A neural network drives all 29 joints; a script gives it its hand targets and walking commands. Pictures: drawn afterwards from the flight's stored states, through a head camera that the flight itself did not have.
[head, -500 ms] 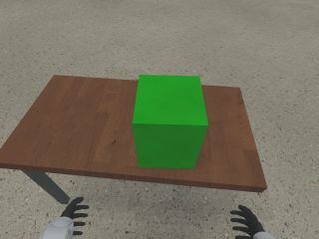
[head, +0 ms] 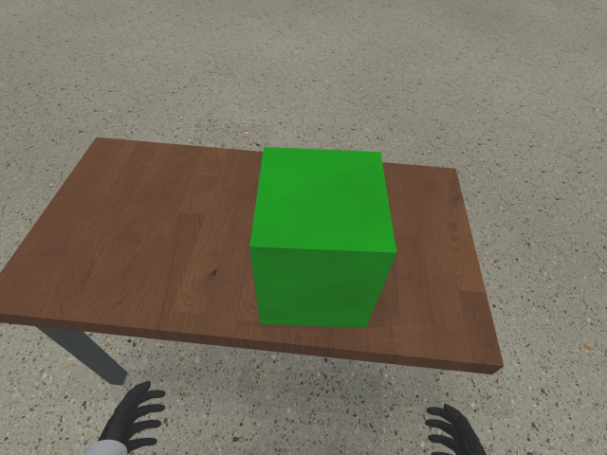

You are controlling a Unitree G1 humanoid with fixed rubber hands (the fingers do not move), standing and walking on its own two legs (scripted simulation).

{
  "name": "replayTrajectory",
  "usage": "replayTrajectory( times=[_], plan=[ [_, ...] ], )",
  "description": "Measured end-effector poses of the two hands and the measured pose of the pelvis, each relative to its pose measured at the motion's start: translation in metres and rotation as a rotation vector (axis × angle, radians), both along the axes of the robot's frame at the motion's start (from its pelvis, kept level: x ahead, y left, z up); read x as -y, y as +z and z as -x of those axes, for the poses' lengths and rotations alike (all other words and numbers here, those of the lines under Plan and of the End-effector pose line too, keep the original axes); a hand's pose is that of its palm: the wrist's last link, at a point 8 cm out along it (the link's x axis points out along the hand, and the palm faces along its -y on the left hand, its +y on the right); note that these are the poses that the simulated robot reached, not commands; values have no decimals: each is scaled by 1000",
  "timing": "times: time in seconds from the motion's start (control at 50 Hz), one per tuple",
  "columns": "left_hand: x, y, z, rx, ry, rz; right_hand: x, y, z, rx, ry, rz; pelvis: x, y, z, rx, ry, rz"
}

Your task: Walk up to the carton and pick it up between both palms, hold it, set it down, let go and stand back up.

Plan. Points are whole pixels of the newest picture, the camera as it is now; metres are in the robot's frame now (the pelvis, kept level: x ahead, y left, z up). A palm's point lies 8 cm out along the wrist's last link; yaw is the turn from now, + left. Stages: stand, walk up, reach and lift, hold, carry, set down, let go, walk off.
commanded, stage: reach and lift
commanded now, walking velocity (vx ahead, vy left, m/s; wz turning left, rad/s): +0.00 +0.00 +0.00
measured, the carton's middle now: (317, 242) +0.49 -0.01 -0.07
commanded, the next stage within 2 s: none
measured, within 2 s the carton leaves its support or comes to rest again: neither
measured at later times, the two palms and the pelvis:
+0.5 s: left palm (138, 421) +0.19 +0.22 -0.07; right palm (472, 446) +0.18 -0.21 -0.07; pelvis +0.01 +0.02 +0.01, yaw -1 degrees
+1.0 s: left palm (139, 389) +0.23 +0.22 -0.04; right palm (471, 406) +0.22 -0.21 -0.04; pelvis +0.02 +0.03 +0.01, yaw -1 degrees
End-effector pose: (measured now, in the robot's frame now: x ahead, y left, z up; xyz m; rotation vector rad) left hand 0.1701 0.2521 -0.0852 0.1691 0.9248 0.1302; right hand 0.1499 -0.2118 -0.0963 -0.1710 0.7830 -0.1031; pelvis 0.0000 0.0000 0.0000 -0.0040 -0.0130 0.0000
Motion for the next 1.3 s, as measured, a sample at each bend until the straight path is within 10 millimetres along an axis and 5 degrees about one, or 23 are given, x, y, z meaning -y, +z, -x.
replayTrajectory(
  times=[0.2, 0.52, 0.82, 1.04, 1.3],
  plan=[
    [4, 3, 13, 69, 4, 28, -7, 18, 4, 53, 7, -3, -20, 6, 8, 50, -18, 6],
    [28, 20, -27, 235, -14, 31, -5, 26, -28, 154, -5, -50, -14, 8, -7, 28, -15, -1],
    [24, 30, -56, 429, -44, 52, -13, 35, -61, 314, -22, -73, -14, 6, -27, 2, -1, 12],
    [30, 44, -59, 564, -51, 88, -3, 54, -69, 448, -33, -65, -27, 4, -21, 1, -15, 17],
    [45, 52, -102, 625, -28, 104, -6, 59, -104, 461, -9, -102, -26, -4, -7, -53, -31, 3]
  ],
)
